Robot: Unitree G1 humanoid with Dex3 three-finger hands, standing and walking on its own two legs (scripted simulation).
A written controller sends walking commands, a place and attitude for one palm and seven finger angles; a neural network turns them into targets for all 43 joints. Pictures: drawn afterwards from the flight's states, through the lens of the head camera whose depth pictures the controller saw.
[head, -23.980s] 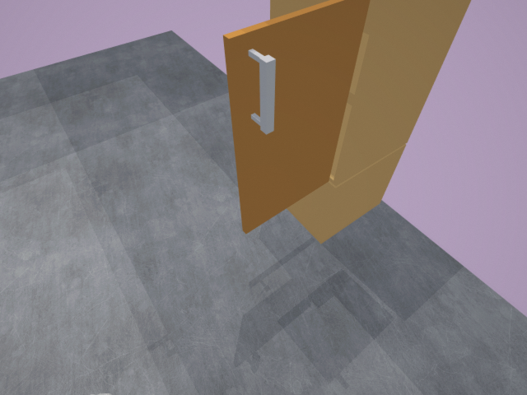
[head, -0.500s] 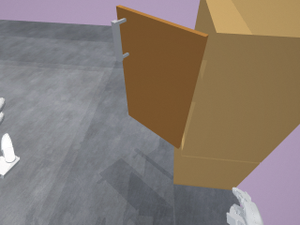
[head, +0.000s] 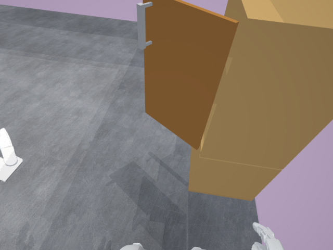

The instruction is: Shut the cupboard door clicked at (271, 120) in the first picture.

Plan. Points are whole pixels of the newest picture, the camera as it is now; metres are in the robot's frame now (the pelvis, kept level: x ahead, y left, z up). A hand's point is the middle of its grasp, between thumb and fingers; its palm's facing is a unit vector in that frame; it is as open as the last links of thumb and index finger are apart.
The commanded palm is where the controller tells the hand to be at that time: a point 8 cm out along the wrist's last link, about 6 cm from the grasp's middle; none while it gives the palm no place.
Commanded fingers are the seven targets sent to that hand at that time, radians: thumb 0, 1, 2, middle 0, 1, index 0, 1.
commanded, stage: step back with the hand held close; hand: left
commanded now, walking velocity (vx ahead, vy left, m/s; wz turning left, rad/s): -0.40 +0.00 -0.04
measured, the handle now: (145, 26) +0.80 +0.11 +0.16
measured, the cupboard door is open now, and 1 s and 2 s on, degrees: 56 56 56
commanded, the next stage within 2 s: stop stepping back and stand still in 0.32 s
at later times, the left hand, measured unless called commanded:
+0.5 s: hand (11, 226) +0.12 +0.20 +0.21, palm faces +0.28 -0.83 -0.48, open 7.4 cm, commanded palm +0.07 +0.26 +0.20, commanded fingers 0.00 0.90 0.90 -0.20 -0.30 -0.20 -0.30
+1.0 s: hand out of the picture +0.12 +0.25 +0.22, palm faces +0.24 -0.83 -0.50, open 7.4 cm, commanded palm +0.08 +0.31 +0.20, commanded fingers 0.00 0.90 0.90 -0.20 -0.30 -0.20 -0.30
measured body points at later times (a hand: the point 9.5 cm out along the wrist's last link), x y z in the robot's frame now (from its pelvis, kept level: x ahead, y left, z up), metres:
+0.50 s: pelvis -0.10 -0.02 +0.01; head -0.09 +0.00 +0.46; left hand +0.10 +0.25 +0.23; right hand +0.07 -0.26 -0.06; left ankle +0.09 +0.07 -0.71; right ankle -0.21 -0.13 -0.72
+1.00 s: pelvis -0.10 +0.02 +0.03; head -0.09 +0.07 +0.48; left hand +0.10 +0.29 +0.25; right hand +0.03 -0.20 -0.04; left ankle +0.01 +0.09 -0.72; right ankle -0.16 -0.08 -0.68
